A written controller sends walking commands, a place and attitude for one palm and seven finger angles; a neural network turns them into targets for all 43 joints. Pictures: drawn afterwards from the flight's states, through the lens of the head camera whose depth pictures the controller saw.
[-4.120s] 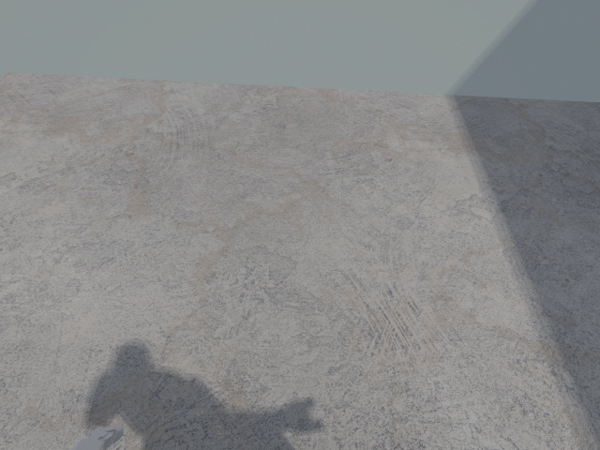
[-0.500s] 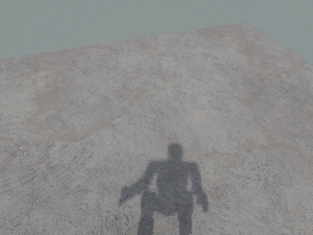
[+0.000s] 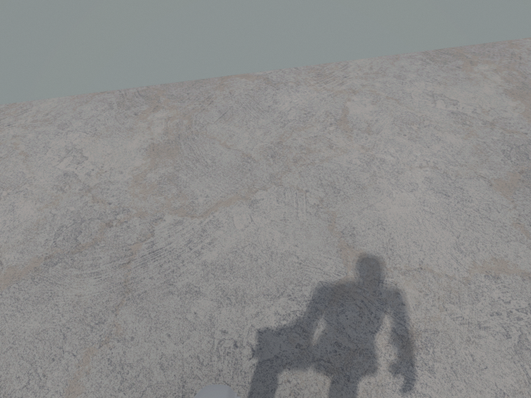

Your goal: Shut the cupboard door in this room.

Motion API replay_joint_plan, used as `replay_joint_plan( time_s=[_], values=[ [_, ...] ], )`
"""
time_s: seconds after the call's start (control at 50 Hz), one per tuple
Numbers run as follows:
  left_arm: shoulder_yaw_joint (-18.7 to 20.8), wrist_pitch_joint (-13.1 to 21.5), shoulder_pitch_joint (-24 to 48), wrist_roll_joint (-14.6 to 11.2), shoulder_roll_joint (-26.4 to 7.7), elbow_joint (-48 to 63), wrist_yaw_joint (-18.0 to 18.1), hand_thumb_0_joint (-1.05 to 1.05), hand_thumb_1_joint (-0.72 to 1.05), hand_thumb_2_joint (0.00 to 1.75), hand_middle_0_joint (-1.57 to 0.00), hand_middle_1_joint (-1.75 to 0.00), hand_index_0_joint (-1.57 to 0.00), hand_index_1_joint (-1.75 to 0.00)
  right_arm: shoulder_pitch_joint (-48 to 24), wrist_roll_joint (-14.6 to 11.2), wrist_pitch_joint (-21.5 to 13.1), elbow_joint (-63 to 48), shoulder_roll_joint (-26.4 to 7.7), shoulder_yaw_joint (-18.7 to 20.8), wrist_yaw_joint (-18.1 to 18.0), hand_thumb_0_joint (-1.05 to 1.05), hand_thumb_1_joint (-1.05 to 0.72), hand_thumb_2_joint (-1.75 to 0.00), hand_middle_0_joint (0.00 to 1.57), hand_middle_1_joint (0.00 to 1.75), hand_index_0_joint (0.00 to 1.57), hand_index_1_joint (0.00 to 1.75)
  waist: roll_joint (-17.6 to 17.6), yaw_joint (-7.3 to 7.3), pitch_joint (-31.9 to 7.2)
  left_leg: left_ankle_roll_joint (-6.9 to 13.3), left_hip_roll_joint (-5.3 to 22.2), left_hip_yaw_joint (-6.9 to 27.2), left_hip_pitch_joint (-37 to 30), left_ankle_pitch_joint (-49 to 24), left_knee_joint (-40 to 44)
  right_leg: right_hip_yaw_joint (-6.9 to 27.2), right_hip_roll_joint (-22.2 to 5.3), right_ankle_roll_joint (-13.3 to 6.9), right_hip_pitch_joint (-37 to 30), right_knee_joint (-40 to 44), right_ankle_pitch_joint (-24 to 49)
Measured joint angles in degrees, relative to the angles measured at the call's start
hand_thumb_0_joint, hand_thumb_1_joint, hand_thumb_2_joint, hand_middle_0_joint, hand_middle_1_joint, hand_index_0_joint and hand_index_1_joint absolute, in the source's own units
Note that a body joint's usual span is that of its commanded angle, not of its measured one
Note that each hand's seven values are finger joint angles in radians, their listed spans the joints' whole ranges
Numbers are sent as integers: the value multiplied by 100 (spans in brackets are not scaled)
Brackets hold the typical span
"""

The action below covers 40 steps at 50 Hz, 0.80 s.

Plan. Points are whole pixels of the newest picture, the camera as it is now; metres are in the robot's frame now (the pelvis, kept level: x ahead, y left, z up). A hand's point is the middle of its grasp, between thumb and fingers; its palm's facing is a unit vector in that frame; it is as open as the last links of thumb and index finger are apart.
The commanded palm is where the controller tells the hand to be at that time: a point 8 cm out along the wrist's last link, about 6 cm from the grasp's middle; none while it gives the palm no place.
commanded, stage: turn or walk to find it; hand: left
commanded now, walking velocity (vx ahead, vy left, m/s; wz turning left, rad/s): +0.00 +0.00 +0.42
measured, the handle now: out of the picture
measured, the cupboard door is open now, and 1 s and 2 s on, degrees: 81 81 81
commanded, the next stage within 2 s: none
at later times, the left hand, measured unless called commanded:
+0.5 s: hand out of the picture -0.01 +0.28 -0.17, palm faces +0.24 -0.94 -0.26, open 7.4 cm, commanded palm none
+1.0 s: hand out of the picture -0.08 +0.20 -0.15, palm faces +0.43 -0.87 -0.25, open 7.4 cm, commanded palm none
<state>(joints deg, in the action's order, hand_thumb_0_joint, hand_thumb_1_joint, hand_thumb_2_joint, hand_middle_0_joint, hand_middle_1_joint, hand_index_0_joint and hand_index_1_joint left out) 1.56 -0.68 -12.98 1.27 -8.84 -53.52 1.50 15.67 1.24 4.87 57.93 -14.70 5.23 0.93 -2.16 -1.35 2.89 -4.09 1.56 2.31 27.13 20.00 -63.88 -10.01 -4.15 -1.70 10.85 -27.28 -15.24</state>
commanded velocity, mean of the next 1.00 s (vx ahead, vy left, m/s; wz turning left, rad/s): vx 0.00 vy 0.00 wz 0.42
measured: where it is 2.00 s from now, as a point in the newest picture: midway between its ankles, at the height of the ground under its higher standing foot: outside the picture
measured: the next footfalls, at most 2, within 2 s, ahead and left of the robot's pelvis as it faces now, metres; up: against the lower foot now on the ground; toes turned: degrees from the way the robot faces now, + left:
left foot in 0.20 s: +0.01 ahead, +0.15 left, +0.00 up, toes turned +10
right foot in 0.70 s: +0.02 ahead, -0.07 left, +0.00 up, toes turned +13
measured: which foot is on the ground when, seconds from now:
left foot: up 0.00-0.18, down 0.20-0.70, up 0.72-1.00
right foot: down 0.00-0.20, up 0.22-0.68, down 0.70-1.00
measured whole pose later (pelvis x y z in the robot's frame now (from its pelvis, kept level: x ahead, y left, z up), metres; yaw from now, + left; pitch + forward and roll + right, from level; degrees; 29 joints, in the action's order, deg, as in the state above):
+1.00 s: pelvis -0.06 +0.01 +0.00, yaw +25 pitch -1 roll +1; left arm 1.5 -0.7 -12.5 1.5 -8.9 -53.4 1.4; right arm 15.5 1.1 5.2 58.4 -14.5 5.0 1.1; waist -1.9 -1.1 3.5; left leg -4.1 2.2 1.2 25.4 21.5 -61.2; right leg -11.7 -5.4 -1.4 11.8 -28.0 -14.8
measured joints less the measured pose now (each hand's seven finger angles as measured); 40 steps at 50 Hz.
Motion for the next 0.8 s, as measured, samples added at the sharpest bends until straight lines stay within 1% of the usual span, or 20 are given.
replay_joint_plan(
  time_s=[0.06,0.12,0.16,0.18,0.2,0.22,0.26,0.3,0.34,0.4,0.48,0.54,0.62,0.66,0.68,0.7,0.72,0.74,0.76,0.8],
  values=[
    [19,5,-81,42,-38,-50,-9,0,91,90,-20,-30,-20,-30,-163,-18,15,6,11,-36,-8,1,-91,-90,20,29,20,29,100,104,56,-17,86,-138,-310,314,657,-133,-129,47,69,-109,-40],
    [57,-7,-151,74,-139,-113,-28,0,91,90,-20,-30,-20,-30,-381,-59,-39,-54,51,-93,-18,1,-91,-90,20,29,20,29,229,224,125,25,79,-343,-697,544,1581,-241,-281,133,186,-306,-104],
    [90,-25,-198,73,-234,-168,-35,0,91,90,-20,-30,-20,-30,-524,-82,-110,-132,83,-135,-25,1,-91,-90,20,29,19,29,307,275,156,74,33,-481,-991,364,2291,-325,-385,220,280,-506,-181],
    [108,-44,-231,56,-286,-198,-39,0,90,90,-20,-30,-20,-30,-577,-87,-159,-182,90,-154,-23,1,-91,-90,20,29,19,29,328,283,151,108,10,-542,-1180,41,2755,-375,-434,276,340,-652,-245],
    [131,-74,-267,29,-350,-222,-42,0,90,90,-20,-30,-20,-30,-628,-84,-220,-224,105,-167,-20,1,-91,-90,20,29,20,29,376,294,139,233,-30,-579,-1318,-182,3094,-395,-507,337,437,-868,-340],
    [163,-131,-265,6,-438,-261,-39,0,90,90,-20,-30,-20,-30,-704,-74,-269,-248,171,-178,-23,1,-91,-90,20,29,20,29,502,324,164,375,-119,-611,-1291,-193,3053,-247,-563,411,586,-1219,-680],
    [199,-272,-267,4,-555,-328,-12,0,91,90,-20,-30,-20,-30,-795,-53,-330,-320,266,-236,-25,1,-91,-90,20,29,20,29,583,371,168,561,-159,-618,-1277,-142,2978,139,-421,468,933,-2128,-1326],
    [229,-358,-233,8,-608,-392,-19,0,91,90,-20,-30,-20,-30,-813,-36,-365,-377,328,-280,-70,1,-91,-90,20,29,20,29,542,351,123,631,-163,-550,-1335,-222,3134,360,-274,496,1207,-2859,-1327],
    [242,-355,-172,7,-628,-390,-52,0,91,90,-20,-30,-19,-30,-811,-33,-374,-403,361,-317,-104,1,-90,-90,20,30,20,30,477,330,94,656,-189,-463,-1404,-381,3356,507,-195,530,1387,-3272,-1093],
    [237,-301,-67,-2,-625,-307,-78,0,91,90,-20,-30,-19,-30,-780,-46,-384,-404,390,-353,-118,1,-90,-90,20,30,20,30,409,315,71,698,-267,-362,-1485,-597,3645,676,-156,593,1494,-3403,-809],
    [220,-276,94,-12,-573,-188,-69,0,91,90,-20,-30,-19,-30,-664,-44,-378,-392,415,-353,-111,1,-90,-90,21,30,20,30,334,245,42,721,-380,-235,-1490,-768,3819,809,-117,652,1412,-3075,-759],
    [200,-279,243,-24,-502,-102,-54,0,91,90,-20,-30,-19,-30,-541,-24,-347,-367,409,-328,-101,1,-90,-90,21,30,20,30,253,146,41,708,-444,-111,-1416,-839,3818,847,-46,644,1248,-2631,-893],
    [153,-230,419,-50,-375,35,-43,0,91,90,-20,-30,-19,-30,-369,2,-273,-308,349,-274,-86,1,-90,-90,21,30,20,30,121,15,55,632,-509,64,-1230,-896,3708,846,103,568,903,-1780,-915],
    [127,-176,462,-65,-312,107,-40,0,91,90,-20,-30,-19,-30,-282,0,-236,-275,305,-239,-78,1,-90,-90,21,30,20,30,64,-21,45,567,-549,140,-1094,-900,3596,820,178,522,647,-1181,-650],
    [112,-137,460,-68,-290,145,-39,0,91,90,-20,-30,-19,-30,-228,-12,-220,-262,284,-220,-73,1,-90,-90,21,30,20,30,52,-28,26,525,-583,175,-1001,-879,3493,792,194,499,456,-738,-389],
    [100,-86,462,-51,-239,157,-29,0,91,90,-20,-30,-19,-30,-187,-35,-204,-243,238,-192,-65,1,-90,-90,21,30,20,30,-31,-25,23,476,-571,235,-885,-825,3316,733,237,393,348,-459,-228],
    [78,-51,465,-23,-178,161,-22,0,91,90,-20,-30,-20,-30,-174,-49,-175,-210,194,-156,-67,1,-90,-90,21,30,20,30,-128,-33,58,425,-554,283,-741,-410,2963,655,276,249,347,-472,-182],
    [40,-40,440,-12,-139,182,-23,0,91,90,-20,-30,-20,-30,-144,-45,-137,-187,168,-125,-67,1,-90,-90,21,30,20,30,-156,-46,66,385,-581,259,-546,57,2435,585,253,130,346,-505,-180],
    [20,-34,398,-7,-107,196,-21,0,91,90,-20,-30,-20,-30,-108,-33,-96,-165,146,-100,-56,1,-90,-90,21,30,20,30,-151,-53,53,358,-602,209,-342,327,1849,517,205,53,318,-481,-175],
    [8,-53,305,-12,-64,194,-10,0,91,90,-20,-30,-20,-30,-61,-13,-31,-115,106,-55,-17,1,-90,-90,20,30,20,30,-118,-46,24,302,-550,93,-12,371,774,410,128,-6,219,-322,-107]
  ],
)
